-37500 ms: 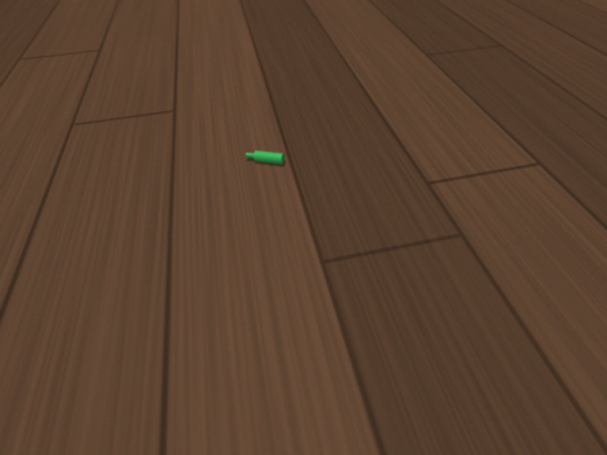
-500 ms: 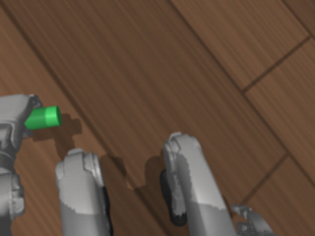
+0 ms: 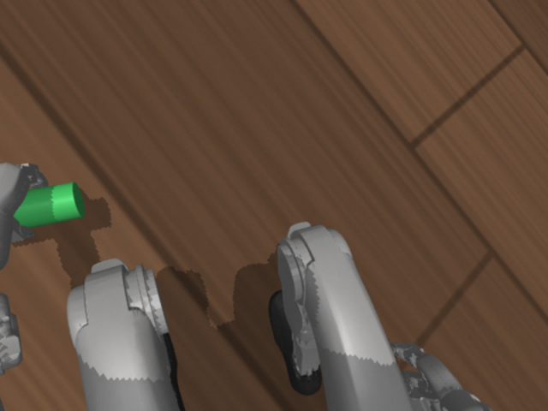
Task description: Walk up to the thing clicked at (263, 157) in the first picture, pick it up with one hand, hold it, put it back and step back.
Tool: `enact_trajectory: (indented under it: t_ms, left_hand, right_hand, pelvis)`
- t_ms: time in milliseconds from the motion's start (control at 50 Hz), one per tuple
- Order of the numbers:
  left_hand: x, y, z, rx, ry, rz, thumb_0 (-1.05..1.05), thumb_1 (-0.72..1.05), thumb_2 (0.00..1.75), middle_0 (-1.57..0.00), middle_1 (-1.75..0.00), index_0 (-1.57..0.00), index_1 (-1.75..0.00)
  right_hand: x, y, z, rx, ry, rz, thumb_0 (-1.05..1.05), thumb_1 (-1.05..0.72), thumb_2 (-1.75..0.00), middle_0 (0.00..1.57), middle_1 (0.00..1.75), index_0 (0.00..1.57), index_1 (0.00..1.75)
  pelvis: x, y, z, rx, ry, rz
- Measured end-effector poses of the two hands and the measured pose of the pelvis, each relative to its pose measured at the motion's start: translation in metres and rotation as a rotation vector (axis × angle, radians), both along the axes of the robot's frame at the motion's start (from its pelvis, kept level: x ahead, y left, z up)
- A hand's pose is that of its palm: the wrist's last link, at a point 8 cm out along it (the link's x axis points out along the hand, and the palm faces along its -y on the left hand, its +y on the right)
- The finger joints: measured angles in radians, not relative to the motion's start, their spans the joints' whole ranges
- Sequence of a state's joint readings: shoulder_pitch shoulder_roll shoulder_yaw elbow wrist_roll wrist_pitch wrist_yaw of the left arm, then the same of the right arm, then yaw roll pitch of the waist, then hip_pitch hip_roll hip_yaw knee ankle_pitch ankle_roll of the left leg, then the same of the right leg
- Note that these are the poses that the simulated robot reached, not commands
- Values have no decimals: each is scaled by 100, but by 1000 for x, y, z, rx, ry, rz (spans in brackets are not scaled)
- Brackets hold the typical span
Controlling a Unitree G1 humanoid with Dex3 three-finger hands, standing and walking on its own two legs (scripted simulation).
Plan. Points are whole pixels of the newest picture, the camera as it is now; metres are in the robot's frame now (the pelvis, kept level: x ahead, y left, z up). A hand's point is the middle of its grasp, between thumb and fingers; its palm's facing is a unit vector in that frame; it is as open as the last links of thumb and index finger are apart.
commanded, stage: rest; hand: left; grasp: from above
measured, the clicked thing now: (3, 213) +0.42 +0.35 -0.22
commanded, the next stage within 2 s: open in 1.02 s
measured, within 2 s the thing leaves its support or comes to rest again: rests again in 1.32 s
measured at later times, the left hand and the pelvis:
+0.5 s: hand (33, 213) +0.42 +0.32 -0.24, palm faces -0.47 -0.12 -0.87, open 8.8 cm; pelvis +0.01 +0.00 -0.03, yaw -2 degrees
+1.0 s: hand (38, 214) +0.42 +0.32 -0.26, palm faces -0.46 -0.12 -0.88, open 8.8 cm; pelvis +0.01 +0.01 -0.03, yaw -4 degrees
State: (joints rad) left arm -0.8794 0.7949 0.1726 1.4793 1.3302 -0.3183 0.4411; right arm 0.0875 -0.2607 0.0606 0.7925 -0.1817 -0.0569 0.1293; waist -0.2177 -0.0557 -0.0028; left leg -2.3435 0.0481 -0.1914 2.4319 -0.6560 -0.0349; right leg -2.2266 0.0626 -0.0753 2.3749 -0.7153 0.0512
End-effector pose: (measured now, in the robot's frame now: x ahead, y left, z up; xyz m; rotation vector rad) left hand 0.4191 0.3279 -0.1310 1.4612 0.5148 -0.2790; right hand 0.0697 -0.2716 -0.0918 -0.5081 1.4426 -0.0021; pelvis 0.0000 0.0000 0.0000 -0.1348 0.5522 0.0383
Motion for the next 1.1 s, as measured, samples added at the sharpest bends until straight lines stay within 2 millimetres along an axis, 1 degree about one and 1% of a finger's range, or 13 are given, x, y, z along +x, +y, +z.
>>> enact_trajectory:
  t_ms: [200,340,500,780,1100]
  left_hand:
    - [1,-2,-26,-1,-19,-6,-1,16,38,-83,-37,-83,-38]
    - [4,-3,-40,2,-12,9,-1,18,37,-82,-36,-83,-37]
    - [8,-7,-53,-10,-13,14,-1,19,35,-81,-36,-82,-38]
    - [7,-7,-70,-19,-18,12,-1,20,34,-82,-36,-82,-38]
    - [9,-7,-71,-15,-28,3,-1,16,34,-85,-37,-85,-38]
  right_hand:
    - [2,-1,-8,-19,11,17,1,-90,-89,20,30,20,30]
    - [5,1,-12,-12,7,47,1,-89,-89,21,30,20,30]
    - [4,3,-14,1,15,77,1,-89,-89,21,30,20,30]
    - [2,6,-10,-1,26,136,1,-89,-89,20,30,20,30]
    - [4,15,-6,29,15,211,1,-89,-89,20,30,20,30]
  pelvis:
    - [3,1,-14,-8,-17,-11]
    - [5,2,-20,-15,-29,-18]
    - [6,2,-26,-23,-45,-29]
    - [6,4,-32,-44,-75,-42]
    - [5,7,-33,-60,-96,-50]
